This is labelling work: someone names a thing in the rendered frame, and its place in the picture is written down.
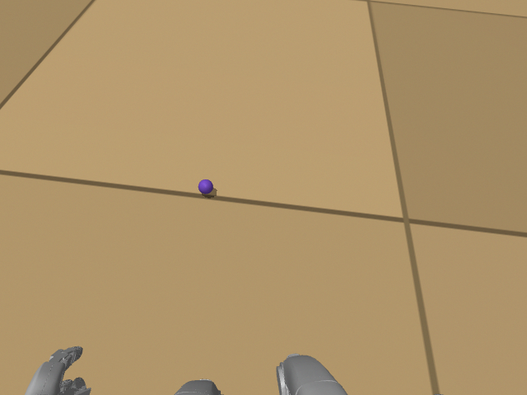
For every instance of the left robot hand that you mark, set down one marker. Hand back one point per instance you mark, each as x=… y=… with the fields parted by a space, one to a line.
x=48 y=378

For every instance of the ball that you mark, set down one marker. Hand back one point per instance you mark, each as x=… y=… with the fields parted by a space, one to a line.
x=205 y=186

